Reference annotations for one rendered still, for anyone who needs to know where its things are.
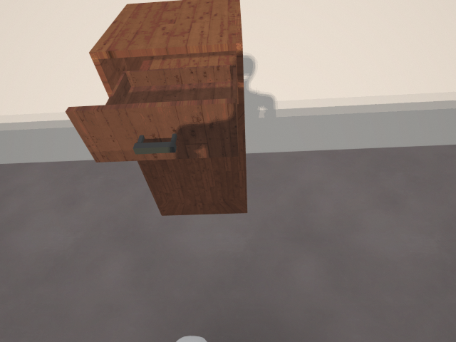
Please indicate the drawer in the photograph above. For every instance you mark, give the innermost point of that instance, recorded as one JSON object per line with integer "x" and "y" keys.
{"x": 199, "y": 104}

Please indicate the handle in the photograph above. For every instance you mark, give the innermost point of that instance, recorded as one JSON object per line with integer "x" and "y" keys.
{"x": 155, "y": 147}

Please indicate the cabinet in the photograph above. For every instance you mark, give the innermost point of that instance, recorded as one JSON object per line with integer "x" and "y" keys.
{"x": 182, "y": 34}

